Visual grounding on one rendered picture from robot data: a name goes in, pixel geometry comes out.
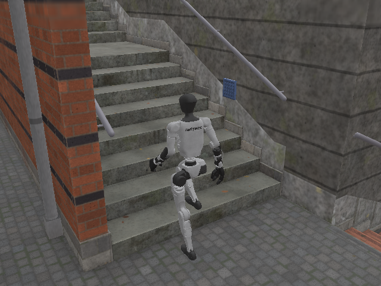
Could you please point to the left robot forearm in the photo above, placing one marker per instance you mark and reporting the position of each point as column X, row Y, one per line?
column 161, row 157

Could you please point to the humanoid robot head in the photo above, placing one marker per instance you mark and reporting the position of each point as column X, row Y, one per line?
column 187, row 105

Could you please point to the right robot hand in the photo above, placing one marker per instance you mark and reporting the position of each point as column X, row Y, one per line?
column 215, row 174

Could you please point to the left robot hand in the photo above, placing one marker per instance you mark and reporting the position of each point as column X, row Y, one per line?
column 152, row 165

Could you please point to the left robot upper arm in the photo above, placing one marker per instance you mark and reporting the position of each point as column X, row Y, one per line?
column 172, row 128

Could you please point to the robot left thigh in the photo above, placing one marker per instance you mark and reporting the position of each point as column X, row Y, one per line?
column 177, row 187

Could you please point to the right robot upper arm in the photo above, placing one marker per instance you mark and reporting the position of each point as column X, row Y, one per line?
column 210, row 132

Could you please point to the right robot forearm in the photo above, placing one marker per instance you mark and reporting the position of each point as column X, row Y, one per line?
column 217, row 157

